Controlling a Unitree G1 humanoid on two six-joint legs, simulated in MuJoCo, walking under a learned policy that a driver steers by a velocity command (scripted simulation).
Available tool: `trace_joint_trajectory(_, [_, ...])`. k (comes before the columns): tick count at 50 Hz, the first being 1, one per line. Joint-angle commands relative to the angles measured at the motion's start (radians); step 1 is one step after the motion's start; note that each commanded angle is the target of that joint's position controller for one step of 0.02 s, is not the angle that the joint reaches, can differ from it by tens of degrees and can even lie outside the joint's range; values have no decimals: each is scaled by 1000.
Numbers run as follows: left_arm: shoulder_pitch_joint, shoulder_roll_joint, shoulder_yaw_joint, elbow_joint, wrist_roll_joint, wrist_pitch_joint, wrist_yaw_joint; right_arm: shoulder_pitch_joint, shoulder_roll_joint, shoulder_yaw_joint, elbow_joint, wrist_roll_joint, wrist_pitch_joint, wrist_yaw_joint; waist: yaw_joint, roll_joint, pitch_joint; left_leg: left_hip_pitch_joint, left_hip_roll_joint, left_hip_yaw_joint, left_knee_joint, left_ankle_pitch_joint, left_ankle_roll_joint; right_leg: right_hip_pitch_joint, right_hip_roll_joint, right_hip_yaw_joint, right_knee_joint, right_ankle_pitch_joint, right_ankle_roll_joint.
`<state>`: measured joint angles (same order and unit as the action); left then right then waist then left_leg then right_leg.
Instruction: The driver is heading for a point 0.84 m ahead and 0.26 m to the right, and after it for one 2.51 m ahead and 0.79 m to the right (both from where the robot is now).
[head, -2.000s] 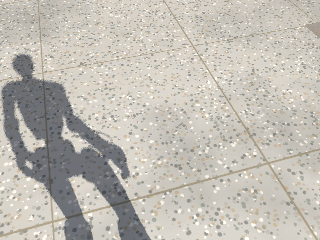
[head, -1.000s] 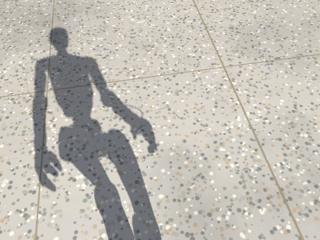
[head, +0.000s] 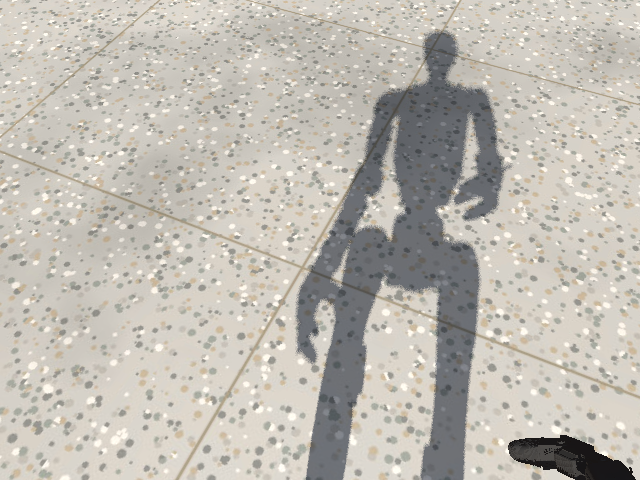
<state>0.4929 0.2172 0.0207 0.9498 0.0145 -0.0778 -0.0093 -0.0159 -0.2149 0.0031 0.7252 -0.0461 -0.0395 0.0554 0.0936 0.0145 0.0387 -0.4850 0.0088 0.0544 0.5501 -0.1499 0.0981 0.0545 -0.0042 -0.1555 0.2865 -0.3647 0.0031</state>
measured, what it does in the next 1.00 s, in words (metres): walks ahead, turning right: left foot, then right foot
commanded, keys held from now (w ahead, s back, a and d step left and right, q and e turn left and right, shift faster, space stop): w+e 0.44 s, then e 0.56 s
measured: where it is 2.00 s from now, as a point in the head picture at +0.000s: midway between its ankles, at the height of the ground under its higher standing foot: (397, 456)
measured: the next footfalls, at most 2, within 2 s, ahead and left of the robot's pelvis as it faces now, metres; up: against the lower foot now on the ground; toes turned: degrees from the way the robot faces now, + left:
left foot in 0.02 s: +0.15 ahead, +0.09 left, +0.00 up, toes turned +2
right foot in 0.56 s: +0.41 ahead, -0.13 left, +0.00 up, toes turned -21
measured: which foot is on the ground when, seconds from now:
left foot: up 0.00-0.00, down 0.02-0.56, up 0.58-1.00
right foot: down 0.00-0.04, up 0.06-0.54, down 0.56-1.00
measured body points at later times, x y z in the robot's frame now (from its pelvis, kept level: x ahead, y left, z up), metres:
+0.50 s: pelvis +0.24 -0.01 +0.00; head +0.28 -0.02 +0.45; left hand +0.47 +0.17 -0.12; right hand +0.15 -0.24 -0.15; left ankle +0.12 +0.09 -0.73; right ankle +0.37 -0.13 -0.71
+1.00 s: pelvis +0.37 -0.05 +0.01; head +0.40 -0.08 +0.46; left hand +0.58 +0.17 -0.11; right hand +0.37 -0.34 -0.11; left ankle +0.50 +0.06 -0.69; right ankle +0.37 -0.11 -0.73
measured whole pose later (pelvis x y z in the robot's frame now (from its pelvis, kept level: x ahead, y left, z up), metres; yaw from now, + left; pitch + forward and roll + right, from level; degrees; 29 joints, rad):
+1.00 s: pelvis +0.37 -0.05 +0.01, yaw -32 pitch +2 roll +1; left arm 0.29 0.28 0.08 0.79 0.02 0.02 0.00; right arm 0.14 -0.25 -0.04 0.76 -0.02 0.04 -0.03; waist 0.05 0.02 0.04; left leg -0.52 0.02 -0.08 0.87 -0.32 -0.05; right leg -0.28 0.16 0.13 0.43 -0.15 -0.11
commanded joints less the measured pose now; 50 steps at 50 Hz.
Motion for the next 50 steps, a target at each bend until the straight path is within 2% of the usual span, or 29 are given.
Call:
trace_joint_trajectory(1, [1, 161, 26, -38, -14, 0, 5, 342, -166, -59, 60, -25, -38, -33, -215, -44, -183, 529, 34, -60, -98, -23, 66, -212, -174, 95, 404, 710, -121])
trace_joint_trajectory(2, [22, 54, -2, -102, -36, -5, -5, 468, -270, -85, 69, -45, -40, -52, -234, 154, -340, 849, 369, -461, -135, -101, 144, -549, -59, 35, 754, 179, -76])
trace_joint_trajectory(3, [42, 117, 23, -88, -24, 6, 6, 470, -281, -95, 73, 1, -25, -57, -223, 162, -375, 808, 460, -668, -236, -55, 191, -669, 20, 131, 928, -165, -79])
trace_joint_trajectory(4, [-27, 151, 39, -92, -14, 14, 10, 391, -225, -82, 72, 19, -22, -56, -188, 75, -222, 681, 398, -508, -253, -70, 159, -713, -36, 199, 949, -94, -89])
trace_joint_trajectory(5, [-58, 118, 33, -92, -15, 14, 4, 321, -158, -65, 70, 24, -30, -52, -154, 68, -105, 540, 345, -383, -304, -46, 125, -701, -68, 197, 904, -23, -88])
trace_joint_trajectory(6, [-63, 97, 34, -80, -12, 22, 0, 276, -114, -54, 69, 26, -38, -50, -124, 62, -47, 444, 297, -293, -350, -30, 83, -661, -88, 192, 857, 21, -82])
trace_joint_trajectory(7, [-50, 88, 36, -70, 5, 36, -6, 260, -91, -48, 77, 30, -46, -53, -96, 83, -14, 374, 264, -227, -379, 5, 58, -624, -99, 190, 833, 47, -72])
trace_joint_trajectory(8, [-32, 71, 36, -57, 15, 49, -14, 257, -84, -47, 82, 29, -54, -55, -81, 83, -10, 344, 246, -177, -396, 45, 50, -598, -95, 185, 840, 76, -64])
trace_joint_trajectory(10, [-66, 63, 44, -73, 14, 62, -25, 281, -96, -53, 101, 33, -74, -58, -64, 63, -2, 346, 238, -111, -417, 137, 52, -631, -95, 182, 843, 134, -57])
trace_joint_trajectory(12, [-133, 57, 47, -96, 14, 68, -31, 312, -102, -58, 119, 34, -81, -61, -66, 59, 16, 363, 233, -50, -430, 178, 54, -700, -104, 179, 825, 204, -49])
trace_joint_trajectory(16, [-272, 43, 41, -146, 15, 68, -40, 367, -90, -54, 153, 29, -79, -67, -84, 51, 53, 392, 218, 47, -426, 238, 54, -763, -100, 155, 667, 336, -42])
trace_joint_trajectory(19, [-383, 32, 27, -187, 19, 65, -51, 404, -113, -58, 173, 28, -77, -74, -112, 52, 71, 427, 229, 102, -416, 297, 47, -724, -84, 98, 501, 391, -58])
trace_joint_trajectory(22, [-455, 42, 24, -224, 23, 63, -58, 455, -135, -63, 200, 25, -66, -82, -131, 43, 82, 530, 257, 138, -370, 407, 38, -711, -63, 48, 405, 327, -96])
trace_joint_trajectory(24, [-427, 45, 27, -223, 30, 59, -53, 444, -152, -65, 206, 24, -53, -90, -109, 49, 64, 569, 252, 184, -239, 751, 19, -629, -4, -2, 358, 247, -126])
trace_joint_trajectory(25, [-373, 53, 31, -209, 33, 56, -47, 437, -169, -70, 207, 25, -47, -95, -88, 67, 26, 579, 247, 195, -134, 915, 8, -561, 39, -24, 351, 204, -143])
trace_joint_trajectory(26, [-280, 69, 40, -185, 35, 48, -41, 426, -185, -76, 205, 27, -38, -98, -52, 75, -30, 569, 241, 199, 17, 973, 0, -461, 76, -23, 321, 188, -164])
trace_joint_trajectory(27, [-155, 95, 55, -147, 44, 34, -32, 411, -191, -78, 197, 36, -31, -98, 4, 55, -107, 505, 221, 203, 228, 857, -21, -291, 100, 0, 229, 268, -188])
trace_joint_trajectory(28, [-50, 178, 83, -122, 52, 24, -18, 407, -175, -75, 173, 46, -34, -93, 53, -22, -196, 305, 168, 205, 523, 462, -61, -57, -21, 154, 194, 485, -236])
trace_joint_trajectory(29, [-112, 317, 117, -155, 33, 35, -8, 491, -73, -57, 110, 66, -35, -83, -45, -285, -323, -104, -44, 154, 954, -464, -126, 270, -380, 656, 232, 1069, -433])
trace_joint_trajectory(30, [-51, 315, 124, -167, -18, 49, -2, 433, -150, -68, 102, 42, -34, -82, 18, -75, -434, -128, -25, -63, 994, -407, -128, 253, -389, 683, 188, 1214, -485])
trace_joint_trajectory(31, [-131, 274, 113, -168, -20, 56, 9, 362, -117, -59, 80, 51, -36, -82, -10, -56, -301, -172, 25, -85, 964, -323, -124, 142, -365, 565, 157, 1130, -459])
trace_joint_trajectory(32, [-190, 199, 93, -170, -24, 62, 14, 340, -115, -57, 80, 44, -38, -84, -47, -3, -161, -158, 58, -79, 852, -273, -124, -23, -301, 489, 107, 1022, -392])
trace_joint_trajectory(33, [-230, 159, 80, -173, -27, 65, 19, 316, -120, -62, 72, 26, -25, -84, -78, 1, -97, -133, 78, -90, 767, -258, -128, -119, -237, 441, 74, 934, -341])
trace_joint_trajectory(34, [-262, 136, 72, -182, -25, 67, 21, 341, -118, -62, 75, 9, -4, -81, -108, -5, -81, -74, 76, -87, 719, -249, -135, -202, -197, 401, 53, 915, -320])
trace_joint_trajectory(35, [-264, 140, 70, -185, -17, 64, 18, 359, -108, -62, 77, 5, 17, -80, -121, -7, -92, -35, 65, -82, 680, -240, -140, -243, -181, 381, 48, 929, -307])
trace_joint_trajectory(38, [-247, 192, 83, -187, -3, 51, 7, 358, -88, -58, 61, 12, 43, -81, -132, -22, -136, -15, 45, -72, 589, -191, -150, -273, -145, 363, 55, 949, -288])
trace_joint_trajectory(45, [-194, 210, 93, -206, -1, 85, 16, 181, -121, -64, -11, 19, 69, -88, -67, -97, -106, -99, 35, -115, 407, -129, -159, -238, -125, 505, 22, 455, -239])
trace_joint_trajectory(47, [-179, 213, 96, -209, 3, 92, 17, 149, -125, -62, -25, 23, 68, -91, -54, -107, -90, -102, 21, -127, 357, -153, -155, -217, -128, 552, 29, 395, -241])
trace_joint_trajectory(50, [-174, 218, 100, -218, 10, 100, 17, 129, -128, -58, -42, 34, 60, -96, -45, -121, -82, -60, -12, -134, 280, -207, -140, -200, -130, 606, 64, 440, -244])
